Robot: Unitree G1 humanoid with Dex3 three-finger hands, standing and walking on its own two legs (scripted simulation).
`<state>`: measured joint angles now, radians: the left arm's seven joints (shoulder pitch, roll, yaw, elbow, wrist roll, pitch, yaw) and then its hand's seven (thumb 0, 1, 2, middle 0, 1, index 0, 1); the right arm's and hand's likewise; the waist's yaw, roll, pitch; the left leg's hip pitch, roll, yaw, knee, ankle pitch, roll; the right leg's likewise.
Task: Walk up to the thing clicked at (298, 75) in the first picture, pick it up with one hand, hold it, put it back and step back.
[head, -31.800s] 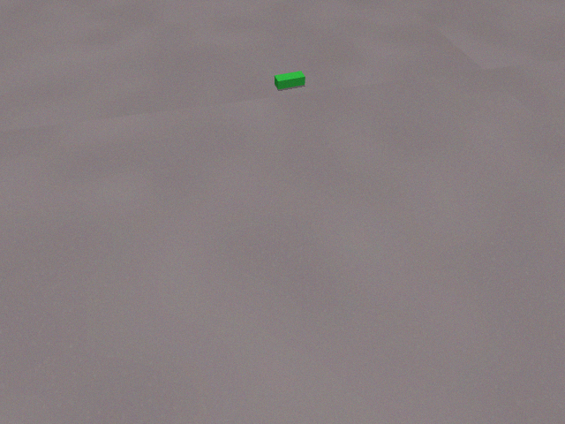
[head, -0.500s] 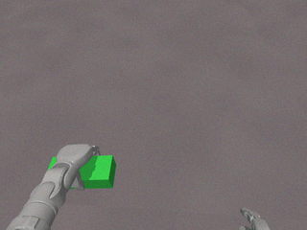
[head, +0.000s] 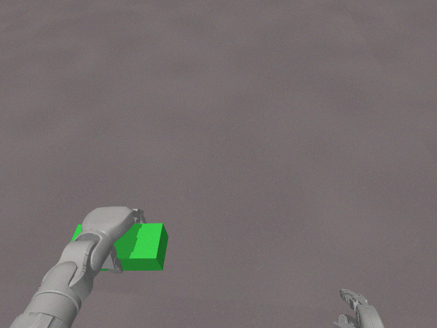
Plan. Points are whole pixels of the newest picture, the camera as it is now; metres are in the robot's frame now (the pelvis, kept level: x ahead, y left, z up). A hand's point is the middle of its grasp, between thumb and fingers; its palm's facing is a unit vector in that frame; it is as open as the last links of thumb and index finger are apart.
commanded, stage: hold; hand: left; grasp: from above
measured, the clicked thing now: (119, 247) +0.30 +0.23 -0.06
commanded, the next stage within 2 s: crouch in 0.64 s
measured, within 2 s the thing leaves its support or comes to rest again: neither
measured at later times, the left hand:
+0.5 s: hand (115, 243) +0.29 +0.22 -0.03, palm faces -0.45 -0.03 -0.89, open 10.3 cm
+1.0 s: hand (119, 245) +0.30 +0.22 -0.05, palm faces -0.47 -0.03 -0.88, open 10.3 cm
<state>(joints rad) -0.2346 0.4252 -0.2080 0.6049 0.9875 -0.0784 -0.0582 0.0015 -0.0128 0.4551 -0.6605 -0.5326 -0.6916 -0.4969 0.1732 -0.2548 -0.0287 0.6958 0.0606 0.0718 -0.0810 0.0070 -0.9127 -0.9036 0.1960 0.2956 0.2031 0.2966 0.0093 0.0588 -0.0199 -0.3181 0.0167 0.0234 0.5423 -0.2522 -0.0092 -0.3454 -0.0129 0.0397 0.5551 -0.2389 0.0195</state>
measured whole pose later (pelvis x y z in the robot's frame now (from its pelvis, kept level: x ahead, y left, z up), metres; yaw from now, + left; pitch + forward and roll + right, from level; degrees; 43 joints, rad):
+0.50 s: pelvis +0.00 +0.00 +0.00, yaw +0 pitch +1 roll +0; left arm -0.23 0.42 -0.21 0.60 0.99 -0.08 -0.06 0.00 0.00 0.45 -0.65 -0.54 -0.68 -0.51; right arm 0.16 -0.25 -0.02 0.69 0.06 0.08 -0.08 0.01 -0.91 -0.90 0.20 0.30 0.20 0.30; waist 0.01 0.06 -0.01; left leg -0.29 0.02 0.02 0.50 -0.24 -0.01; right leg -0.31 -0.01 0.04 0.52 -0.23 0.02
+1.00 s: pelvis +0.01 +0.00 +0.00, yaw +0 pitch +3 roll +0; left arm -0.26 0.41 -0.20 0.70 1.03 -0.11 0.02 0.00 -0.01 0.46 -0.65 -0.54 -0.68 -0.51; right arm 0.16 -0.24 -0.03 0.68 0.06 0.10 -0.07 0.01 -0.91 -0.90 0.20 0.30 0.20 0.30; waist 0.00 0.04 -0.01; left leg -0.34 0.01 0.02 0.54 -0.26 0.00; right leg -0.36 -0.02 0.03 0.55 -0.25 0.02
